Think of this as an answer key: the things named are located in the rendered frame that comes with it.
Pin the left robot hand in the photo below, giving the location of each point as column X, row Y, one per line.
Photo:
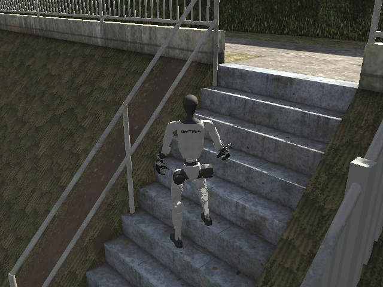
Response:
column 163, row 166

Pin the right robot hand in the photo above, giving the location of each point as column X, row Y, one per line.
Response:
column 224, row 158

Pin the left robot forearm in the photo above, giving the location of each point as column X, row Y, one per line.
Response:
column 160, row 157

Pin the right robot forearm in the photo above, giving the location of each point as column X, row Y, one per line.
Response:
column 225, row 150

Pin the robot left shin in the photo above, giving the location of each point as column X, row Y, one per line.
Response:
column 177, row 219

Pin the robot torso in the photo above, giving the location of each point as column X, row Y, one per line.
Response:
column 190, row 144

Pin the robot left upper arm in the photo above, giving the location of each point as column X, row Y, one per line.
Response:
column 171, row 127

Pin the robot right upper arm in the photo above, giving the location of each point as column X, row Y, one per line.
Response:
column 209, row 126

